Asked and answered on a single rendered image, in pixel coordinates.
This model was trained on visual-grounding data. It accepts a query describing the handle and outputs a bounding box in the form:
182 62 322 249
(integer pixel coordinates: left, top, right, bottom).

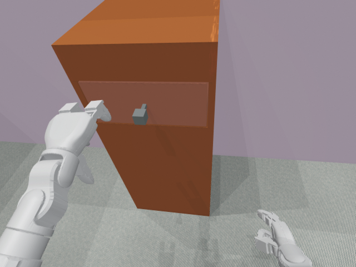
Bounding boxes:
132 104 148 125

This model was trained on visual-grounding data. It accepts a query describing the drawer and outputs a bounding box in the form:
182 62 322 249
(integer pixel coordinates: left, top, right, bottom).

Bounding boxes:
78 81 209 126

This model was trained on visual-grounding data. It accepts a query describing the robot right hand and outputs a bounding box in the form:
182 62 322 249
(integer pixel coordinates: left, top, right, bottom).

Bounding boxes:
255 210 296 258

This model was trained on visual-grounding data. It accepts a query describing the right robot forearm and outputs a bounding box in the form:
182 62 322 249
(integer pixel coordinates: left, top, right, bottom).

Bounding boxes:
278 244 312 267

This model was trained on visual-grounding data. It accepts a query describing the robot left hand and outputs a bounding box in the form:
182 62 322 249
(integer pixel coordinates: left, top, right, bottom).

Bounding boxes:
44 100 111 184

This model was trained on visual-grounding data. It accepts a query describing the cabinet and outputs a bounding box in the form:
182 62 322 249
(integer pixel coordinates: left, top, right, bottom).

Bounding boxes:
51 0 220 216

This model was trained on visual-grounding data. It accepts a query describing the left robot forearm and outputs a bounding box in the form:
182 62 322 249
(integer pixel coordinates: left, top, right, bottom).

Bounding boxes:
0 149 80 267

